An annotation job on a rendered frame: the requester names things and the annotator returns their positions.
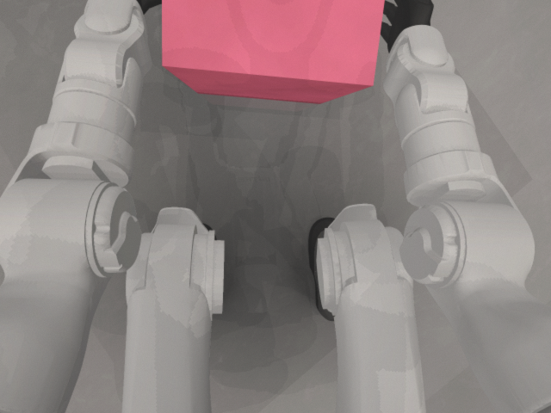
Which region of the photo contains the right robot upper arm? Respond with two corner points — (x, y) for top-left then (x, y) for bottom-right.
(399, 200), (551, 413)

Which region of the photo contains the robot right shin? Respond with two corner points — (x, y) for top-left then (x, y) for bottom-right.
(327, 204), (414, 312)

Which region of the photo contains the carton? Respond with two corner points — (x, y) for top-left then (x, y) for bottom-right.
(162, 0), (385, 104)

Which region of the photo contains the robot shin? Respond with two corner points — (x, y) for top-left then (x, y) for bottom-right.
(126, 207), (208, 304)
(327, 204), (414, 312)

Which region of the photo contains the robot right hand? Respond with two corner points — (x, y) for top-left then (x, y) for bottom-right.
(381, 0), (434, 52)

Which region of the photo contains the right robot forearm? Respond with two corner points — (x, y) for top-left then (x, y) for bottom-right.
(383, 25), (535, 256)

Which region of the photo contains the left robot upper arm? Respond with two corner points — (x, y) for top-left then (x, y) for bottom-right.
(0, 178), (141, 413)

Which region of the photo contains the robot left shin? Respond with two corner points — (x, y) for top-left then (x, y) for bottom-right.
(126, 207), (208, 304)

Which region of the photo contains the left robot forearm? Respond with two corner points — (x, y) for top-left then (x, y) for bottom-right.
(0, 0), (152, 200)

